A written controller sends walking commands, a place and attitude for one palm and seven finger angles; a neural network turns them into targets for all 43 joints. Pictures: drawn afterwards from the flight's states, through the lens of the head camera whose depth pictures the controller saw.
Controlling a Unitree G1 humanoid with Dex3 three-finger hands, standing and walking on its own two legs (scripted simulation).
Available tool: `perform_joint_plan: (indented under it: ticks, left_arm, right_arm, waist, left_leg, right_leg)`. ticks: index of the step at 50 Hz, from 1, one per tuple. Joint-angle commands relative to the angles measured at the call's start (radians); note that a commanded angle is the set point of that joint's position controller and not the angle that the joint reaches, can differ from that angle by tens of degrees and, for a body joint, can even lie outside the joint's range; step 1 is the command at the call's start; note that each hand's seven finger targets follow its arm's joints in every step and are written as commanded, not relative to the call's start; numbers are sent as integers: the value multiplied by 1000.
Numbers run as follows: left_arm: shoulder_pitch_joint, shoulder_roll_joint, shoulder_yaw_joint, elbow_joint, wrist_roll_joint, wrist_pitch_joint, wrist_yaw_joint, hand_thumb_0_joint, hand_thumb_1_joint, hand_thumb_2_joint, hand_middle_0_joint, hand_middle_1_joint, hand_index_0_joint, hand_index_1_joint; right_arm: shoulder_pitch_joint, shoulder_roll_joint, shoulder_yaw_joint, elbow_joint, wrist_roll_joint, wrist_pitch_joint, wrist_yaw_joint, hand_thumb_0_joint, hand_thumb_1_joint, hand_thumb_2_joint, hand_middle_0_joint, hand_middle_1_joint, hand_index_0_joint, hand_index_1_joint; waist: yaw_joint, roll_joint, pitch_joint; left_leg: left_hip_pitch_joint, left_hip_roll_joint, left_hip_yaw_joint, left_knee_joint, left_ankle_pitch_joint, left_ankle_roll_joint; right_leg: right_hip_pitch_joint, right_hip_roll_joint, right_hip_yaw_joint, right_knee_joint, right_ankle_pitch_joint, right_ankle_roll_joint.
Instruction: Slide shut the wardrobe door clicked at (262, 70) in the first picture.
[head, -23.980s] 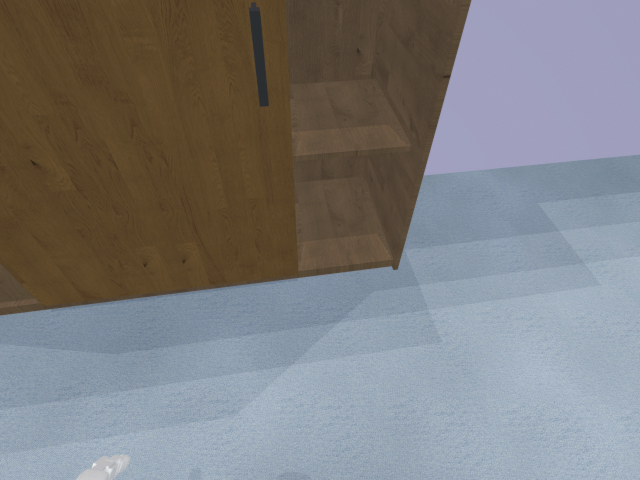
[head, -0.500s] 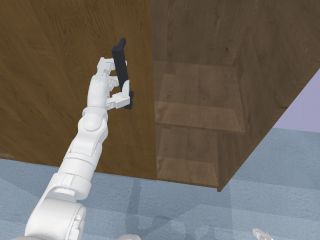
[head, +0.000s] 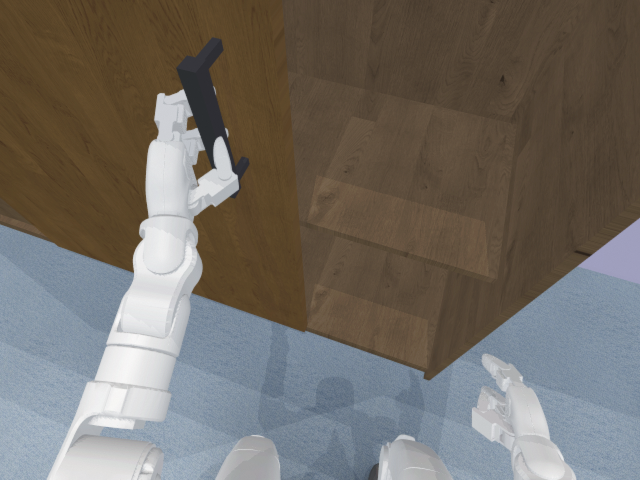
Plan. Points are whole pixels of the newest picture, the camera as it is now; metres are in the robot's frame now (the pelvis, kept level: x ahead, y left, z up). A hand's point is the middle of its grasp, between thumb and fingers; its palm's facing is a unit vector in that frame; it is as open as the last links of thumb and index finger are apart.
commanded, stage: step sideways, sliding the door along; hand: left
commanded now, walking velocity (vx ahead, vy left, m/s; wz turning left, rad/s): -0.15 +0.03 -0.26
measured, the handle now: (222, 127) +0.46 +0.20 +0.13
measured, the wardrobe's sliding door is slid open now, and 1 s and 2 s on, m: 0.38 0.24 0.07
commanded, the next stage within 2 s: none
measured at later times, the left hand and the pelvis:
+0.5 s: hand (278, 184) +0.38 +0.11 +0.13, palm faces +0.31 -0.95 -0.01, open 7.4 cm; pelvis +0.04 -0.05 +0.01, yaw -2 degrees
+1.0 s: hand (345, 208) +0.36 +0.04 +0.13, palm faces +0.15 -0.99 +0.01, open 7.5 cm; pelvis +0.05 -0.08 +0.02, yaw -6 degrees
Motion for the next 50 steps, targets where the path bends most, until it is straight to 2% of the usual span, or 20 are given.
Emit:
perform_joint_plan:
  ticks: [1,5,6,8,9,12,14,15,17,19,27,31,34,36,38,39,40,41,44,50]
  left_arm:
    - [-385,-137,-265,-513,6,-182,-123,0,900,900,-450,-1400,-450,-1400]
    - [-307,-107,-249,-528,28,-179,-127,0,900,900,-450,-1400,-450,-1400]
    - [-282,-69,-233,-551,38,-182,-125,0,900,900,-450,-1400,-450,-1400]
    - [-195,-16,-195,-545,55,-174,-107,0,900,900,-450,-1400,-450,-1400]
    - [-145,-8,-174,-546,40,-167,-105,0,900,900,-450,-1400,-450,-1400]
    - [-130,-135,-269,-657,24,-177,-81,0,900,900,-450,-1400,-450,-1400]
    - [-113,-134,-281,-701,24,-195,-71,0,900,900,-450,-1400,-450,-1400]
    - [-102,-150,-308,-708,19,-194,-75,0,900,900,-450,-1400,-450,-1400]
    - [-55,-237,-388,-693,16,-189,-93,0,900,900,-450,-1400,-450,-1400]
    - [-136,-261,-423,-767,39,-182,-111,0,900,900,-450,-1400,-450,-1400]
    - [-36,-243,-430,-735,39,-139,-101,0,900,900,-450,-1400,-450,-1400]
    - [-19,-194,-414,-794,63,-161,-102,0,900,900,-450,-1400,-450,-1400]
    - [111,-151,-351,-765,55,-172,-82,0,900,900,-450,-1400,-450,-1400]
    - [147,-147,-356,-817,52,-176,-70,0,900,900,-450,-1400,-450,-1400]
    - [144,-175,-365,-880,48,-203,-76,0,900,900,-450,-1400,-450,-1400]
    - [136,-167,-364,-893,42,-214,-80,0,900,900,-450,-1400,-450,-1400]
    - [135,-179,-376,-912,33,-226,-93,0,900,900,-450,-1400,-450,-1400]
    - [139,-149,-378,-899,47,-228,-101,0,900,900,-450,-1400,-450,-1400]
    - [107,-184,-365,-877,58,-195,-111,0,900,900,-450,-1400,-450,-1400]
    - [73,-175,-360,-781,52,-147,-115,0,900,900,-450,-1400,-450,-1400]
  right_arm:
    - [-8,-109,-33,-145,11,-71,46,0,-900,-900,200,300,200,300]
    - [3,-99,-17,-172,23,-114,54,0,-900,-900,200,300,200,300]
    - [9,-97,-11,-177,29,-125,47,0,-900,-900,200,300,200,300]
    - [-15,-59,-5,-182,16,-131,23,0,-900,-900,200,300,200,300]
    - [20,-80,-29,-174,19,-135,12,0,-900,-900,200,300,200,300]
    - [-14,-36,19,-144,14,-145,-2,0,-900,-900,200,300,200,300]
    - [-16,-38,13,-139,8,-142,-8,0,-900,-900,200,300,200,300]
    - [-15,-60,-7,-153,5,-138,-5,0,-900,-900,200,300,200,300]
    - [-7,-92,-26,-183,12,-134,27,0,-900,-900,200,300,200,300]
    - [7,-84,-18,-182,2,-149,44,0,-900,-900,200,300,200,300]
    - [14,-78,14,-191,0,-171,60,0,-900,-900,200,300,200,300]
    - [4,-70,17,-200,13,-179,48,0,-900,-900,200,300,200,300]
    - [14,-61,-3,-185,5,-161,27,0,-900,-900,200,300,200,300]
    - [19,-52,6,-178,3,-156,25,0,-900,-900,200,300,200,300]
    - [-5,-35,19,-158,-10,-141,23,0,-900,-900,200,300,200,300]
    - [-18,-54,7,-164,-12,-133,22,0,-900,-900,200,300,200,300]
    - [-40,-91,-5,-194,-22,-131,32,0,-900,-900,200,300,200,300]
    - [-56,-106,-13,-213,-19,-119,47,0,-900,-900,200,300,200,300]
    - [-13,-92,-10,-203,-14,-115,60,0,-900,-900,200,300,200,300]
    - [-12,-103,-7,-212,-3,-115,78,0,-900,-900,200,300,200,300]
  waist:
    - [-131,248,-504]
    - [-117,193,-528]
    - [-117,78,-538]
    - [-109,-283,-551]
    - [-92,-432,-592]
    - [-111,-186,-583]
    - [-122,-145,-628]
    - [-123,-119,-640]
    - [-101,119,-652]
    - [-129,105,-566]
    - [-129,219,-441]
    - [-121,-9,-471]
    - [-114,-396,-534]
    - [-111,-318,-547]
    - [-141,-204,-588]
    - [-151,-91,-604]
    - [-130,111,-590]
    - [-108,197,-583]
    - [-126,126,-515]
    - [-129,273,-436]
  left_leg:
    - [478,246,-37,-51,1030,234]
    - [398,108,90,110,828,121]
    - [324,49,119,153,718,107]
    - [-67,-103,129,323,-36,62]
    - [-126,-125,47,407,-264,73]
    - [-169,-90,15,101,-197,104]
    - [83,-85,117,-207,190,102]
    - [290,-12,95,-227,509,127]
    - [527,293,-144,-140,1151,294]
    - [499,267,-35,-145,997,302]
    - [479,182,149,-105,934,182]
    - [373,99,195,105,716,135]
    - [-38,-95,104,271,-70,69]
    - [-57,-66,48,129,-223,101]
    - [99,-20,88,-178,110,102]
    - [287,61,68,-245,530,117]
    - [427,247,-85,-220,968,200]
    - [451,361,-148,-214,1158,270]
    - [408,310,-22,-170,984,280]
    - [398,255,107,-160,872,190]
  right_leg:
    - [-103,-7,69,18,-63,-26]
    - [202,41,-15,-432,343,-17]
    - [305,31,-16,-478,598,-8]
    - [544,-209,271,-357,1313,-116]
    - [585,-250,345,-309,1426,-131]
    - [597,-264,292,-236,1303,-166]
    - [485,-171,185,-140,1171,-102]
    - [318,-123,132,-96,978,-57]
    - [-46,-18,78,86,-58,-1]
    - [-127,-13,81,179,-125,-5]
    - [-31,1,-32,-144,109,-7]
    - [195,1,-46,-407,662,3]
    - [486,-247,332,-293,1532,-177]
    - [447,-279,339,-266,1424,-182]
    - [374,-202,199,-178,1181,-125]
    - [228,-120,100,-102,928,-60]
    - [14,-34,24,9,378,-6]
    - [-81,-25,55,155,-103,-9]
    - [-148,-13,62,238,-120,-6]
    - [-77,3,-9,-21,15,2]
